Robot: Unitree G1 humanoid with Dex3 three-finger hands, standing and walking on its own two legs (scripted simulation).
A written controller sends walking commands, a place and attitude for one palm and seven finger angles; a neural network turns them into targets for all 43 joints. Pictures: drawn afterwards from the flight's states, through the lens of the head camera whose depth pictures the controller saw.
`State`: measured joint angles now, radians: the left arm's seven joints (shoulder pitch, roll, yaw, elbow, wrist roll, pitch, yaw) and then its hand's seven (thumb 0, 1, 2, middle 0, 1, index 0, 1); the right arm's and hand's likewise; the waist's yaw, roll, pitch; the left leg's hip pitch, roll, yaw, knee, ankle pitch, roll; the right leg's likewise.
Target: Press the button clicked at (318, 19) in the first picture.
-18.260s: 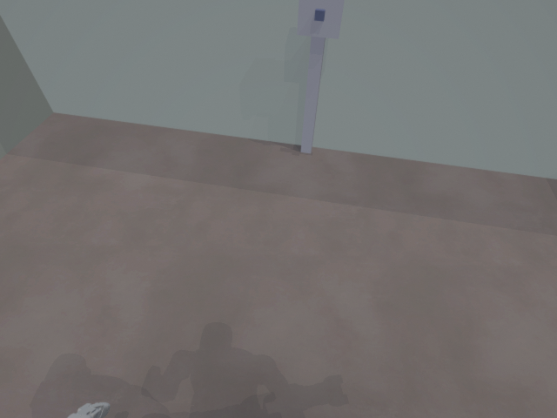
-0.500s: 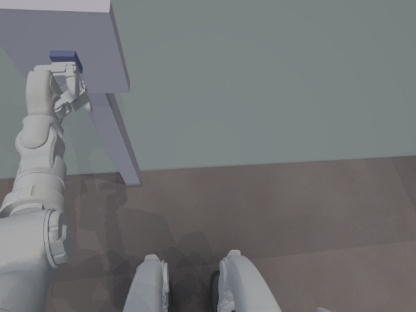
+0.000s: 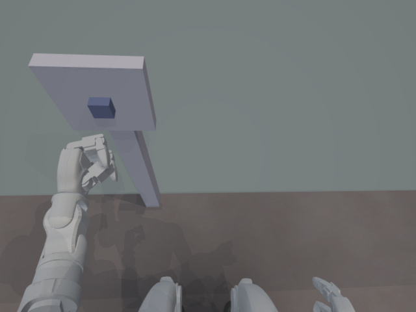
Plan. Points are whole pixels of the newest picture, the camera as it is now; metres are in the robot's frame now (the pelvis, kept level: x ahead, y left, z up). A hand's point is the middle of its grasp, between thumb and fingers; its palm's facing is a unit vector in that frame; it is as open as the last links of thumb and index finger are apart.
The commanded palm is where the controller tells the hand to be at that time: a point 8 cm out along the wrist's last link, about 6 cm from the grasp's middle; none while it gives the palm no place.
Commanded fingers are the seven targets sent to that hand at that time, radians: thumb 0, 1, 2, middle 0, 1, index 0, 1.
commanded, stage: pull the fist back off the button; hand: left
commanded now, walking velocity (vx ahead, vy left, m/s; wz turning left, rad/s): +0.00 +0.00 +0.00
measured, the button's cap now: (102, 106) +0.48 +0.22 +0.06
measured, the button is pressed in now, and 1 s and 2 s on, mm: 0 0 0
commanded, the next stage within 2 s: draw the hand back to the body in 0.18 s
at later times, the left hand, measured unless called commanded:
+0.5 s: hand (96, 181) +0.32 +0.20 +0.06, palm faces +0.04 -1.00 -0.03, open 3.1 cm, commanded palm +0.29 +0.25 +0.08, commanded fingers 0.00 0.90 0.90 -1.30 -1.50 -1.30 -1.50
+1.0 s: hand (40, 216) +0.24 +0.21 +0.15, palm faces +0.26 -0.91 -0.31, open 3.1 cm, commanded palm +0.20 +0.26 +0.18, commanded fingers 0.00 0.90 0.90 -1.30 -1.50 -1.30 -1.50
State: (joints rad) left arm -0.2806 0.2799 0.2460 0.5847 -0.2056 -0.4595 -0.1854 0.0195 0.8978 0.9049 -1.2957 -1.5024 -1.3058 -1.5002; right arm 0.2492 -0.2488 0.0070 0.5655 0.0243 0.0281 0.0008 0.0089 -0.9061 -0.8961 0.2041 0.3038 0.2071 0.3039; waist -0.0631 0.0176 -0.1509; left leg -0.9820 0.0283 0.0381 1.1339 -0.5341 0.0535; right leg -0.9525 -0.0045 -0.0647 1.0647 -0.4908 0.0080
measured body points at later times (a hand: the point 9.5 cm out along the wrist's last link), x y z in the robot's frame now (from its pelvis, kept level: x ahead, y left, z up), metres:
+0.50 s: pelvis +0.00 -0.01 +0.01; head +0.08 +0.00 +0.46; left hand +0.32 +0.25 +0.07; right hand +0.14 -0.25 -0.09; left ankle +0.00 +0.08 -0.65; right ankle +0.00 -0.13 -0.65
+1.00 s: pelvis +0.02 -0.01 +0.06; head +0.03 -0.02 +0.51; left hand +0.22 +0.26 +0.16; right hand +0.21 -0.23 -0.01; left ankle +0.00 +0.08 -0.65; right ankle +0.00 -0.13 -0.65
